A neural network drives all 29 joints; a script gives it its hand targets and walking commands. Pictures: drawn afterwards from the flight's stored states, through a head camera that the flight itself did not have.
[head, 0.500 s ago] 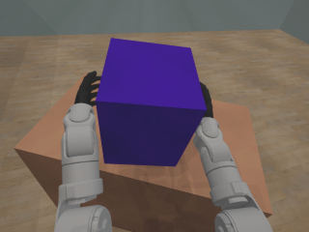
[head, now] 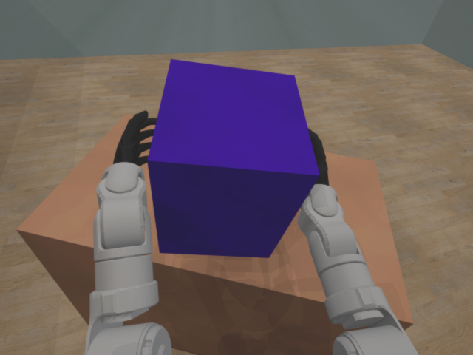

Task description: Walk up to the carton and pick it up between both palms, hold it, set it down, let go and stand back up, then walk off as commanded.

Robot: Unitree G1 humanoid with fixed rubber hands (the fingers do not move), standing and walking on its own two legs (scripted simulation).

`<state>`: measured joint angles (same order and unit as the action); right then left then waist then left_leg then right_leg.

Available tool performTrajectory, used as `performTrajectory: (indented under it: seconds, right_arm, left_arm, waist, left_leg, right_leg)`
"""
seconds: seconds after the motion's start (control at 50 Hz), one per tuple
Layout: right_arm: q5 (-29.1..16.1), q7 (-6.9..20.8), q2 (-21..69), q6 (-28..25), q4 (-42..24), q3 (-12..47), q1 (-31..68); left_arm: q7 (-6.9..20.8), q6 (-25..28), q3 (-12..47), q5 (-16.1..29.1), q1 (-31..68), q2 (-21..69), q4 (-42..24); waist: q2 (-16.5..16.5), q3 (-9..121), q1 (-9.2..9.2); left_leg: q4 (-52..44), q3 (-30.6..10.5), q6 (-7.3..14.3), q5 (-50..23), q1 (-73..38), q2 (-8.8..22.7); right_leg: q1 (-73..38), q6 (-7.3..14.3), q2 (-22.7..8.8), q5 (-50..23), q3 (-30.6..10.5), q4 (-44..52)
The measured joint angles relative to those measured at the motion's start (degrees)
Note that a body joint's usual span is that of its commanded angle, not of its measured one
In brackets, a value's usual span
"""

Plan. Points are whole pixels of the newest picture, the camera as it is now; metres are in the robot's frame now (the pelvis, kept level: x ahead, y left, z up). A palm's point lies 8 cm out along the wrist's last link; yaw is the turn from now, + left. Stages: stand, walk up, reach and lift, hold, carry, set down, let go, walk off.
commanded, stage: hold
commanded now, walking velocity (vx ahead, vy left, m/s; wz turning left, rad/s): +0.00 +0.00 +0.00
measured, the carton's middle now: (224, 167) +0.38 -0.01 +0.15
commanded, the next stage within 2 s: set down in 0.32 s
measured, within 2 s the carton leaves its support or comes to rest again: neither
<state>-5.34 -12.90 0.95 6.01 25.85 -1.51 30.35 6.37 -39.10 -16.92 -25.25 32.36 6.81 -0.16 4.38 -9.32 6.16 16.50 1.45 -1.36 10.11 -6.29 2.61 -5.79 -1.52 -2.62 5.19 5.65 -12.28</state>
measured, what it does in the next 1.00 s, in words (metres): stands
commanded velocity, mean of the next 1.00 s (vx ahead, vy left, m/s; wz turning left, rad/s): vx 0.00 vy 0.00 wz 0.00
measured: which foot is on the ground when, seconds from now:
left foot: down 0.00-1.00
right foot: down 0.00-1.00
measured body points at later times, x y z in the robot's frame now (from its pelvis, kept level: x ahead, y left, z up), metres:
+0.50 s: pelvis +0.01 +0.00 +0.00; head -0.04 +0.04 +0.45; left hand +0.38 +0.13 +0.19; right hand +0.36 -0.16 +0.18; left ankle +0.01 +0.13 -0.75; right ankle +0.03 -0.14 -0.75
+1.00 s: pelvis +0.04 +0.00 +0.00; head +0.02 +0.04 +0.45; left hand +0.42 +0.12 +0.16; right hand +0.38 -0.17 +0.14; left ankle +0.01 +0.13 -0.75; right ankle +0.03 -0.14 -0.75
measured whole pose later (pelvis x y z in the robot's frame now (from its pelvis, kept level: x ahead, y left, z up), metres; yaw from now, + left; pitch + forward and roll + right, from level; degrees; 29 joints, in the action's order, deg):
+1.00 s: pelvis +0.04 +0.00 +0.00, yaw +2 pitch -9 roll -2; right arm -4.3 -12.7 0.9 -7.7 27.6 -4.1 24.9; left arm 2.6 -24.6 -11.2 -20.6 28.2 5.4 7.1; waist 4.5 -7.4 7.0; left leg 17.4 0.3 -1.3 13.0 -4.9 2.9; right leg -7.2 -2.0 -2.1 6.5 7.4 -9.0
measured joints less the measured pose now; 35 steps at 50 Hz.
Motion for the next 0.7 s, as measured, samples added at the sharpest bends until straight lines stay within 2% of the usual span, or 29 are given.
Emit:
performTrajectory:
  seconds: [0.08,0.16,0.22,0.32,0.4,0.44,0.56,0.7]
  right_arm:
    - [2.4,0.8,0.5,0.7,2.6,-2.3,2.3]
    - [3.9,1.1,1.2,0.7,3.7,-3.8,3.6]
    - [3.4,1.0,1.4,0.0,3.1,-3.8,3.3]
    - [3.6,1.3,1.3,0.0,5.1,-4.1,3.8]
    - [0.0,1.1,-0.3,-0.8,0.9,-2.2,0.1]
    - [-0.7,1.1,-0.7,-0.4,0.3,-1.4,-0.3]
    - [2.4,1.9,1.4,-1.5,-0.5,-3.9,0.0]
    - [5.8,2.0,2.9,-6.8,1.1,-6.9,0.1]
  left_arm:
    - [0.1,0.0,-1.7,-1.0,3.2,0.2,3.9]
    - [0.2,0.8,-2.3,-0.4,4.7,-0.6,6.1]
    - [0.0,1.7,-1.7,0.5,4.0,-1.0,5.8]
    - [0.3,1.8,-3.0,-0.8,4.4,-0.3,7.4]
    - [-2.4,2.2,2.8,2.0,0.0,-1.2,3.7]
    - [-2.8,2.2,3.1,2.2,-1.2,-1.2,2.8]
    - [-1.3,4.0,0.7,1.3,-0.3,0.1,2.5]
    - [0.1,9.3,-0.1,-0.1,1.5,0.2,6.0]
  waist:
    - [-0.3,-0.1,-0.78]
    - [-0.3,0.5,-0.61]
    - [-0.4,1.8,-0.44]
    - [0.1,1.6,-0.54]
    - [0.4,3.6,-0.41]
    - [0.8,4.0,0.03]
    - [1.5,3.1,0.7]
    - [-0.1,1.2,-0.38]
  left_leg:
    - [-0.8,-0.1,0.2,-0.9,0.3,-0.4]
    - [-1.7,-0.4,0.3,-1.9,1.5,-0.8]
    - [-1.6,-0.4,0.3,-1.9,2.6,-0.7]
    - [-1.7,0.1,0.3,-1.5,1.2,-0.6]
    - [-0.6,-0.5,0.0,-0.6,2.1,-0.1]
    - [0.0,-0.7,-0.1,0.1,1.4,0.3]
    - [-0.1,-1.1,-0.2,0.6,-0.2,0.2]
    - [-1.1,-0.6,0.3,0.4,-0.2,-0.3]
  right_leg:
    - [0.7,0.0,-0.4,-0.2,0.1,-0.4]
    - [2.0,-0.1,-0.7,-0.7,0.4,0.0]
    - [2.9,-0.1,-0.7,-0.9,0.4,0.2]
    - [1.6,-0.1,-0.5,-0.7,0.1,0.5]
    - [1.3,0.0,0.1,-0.6,0.6,1.5]
    - [0.2,0.2,0.4,-0.4,0.8,1.8]
    - [-1.4,0.1,0.3,0.5,1.3,1.3]
    - [-1.0,-0.3,-0.2,0.6,0.9,1.5]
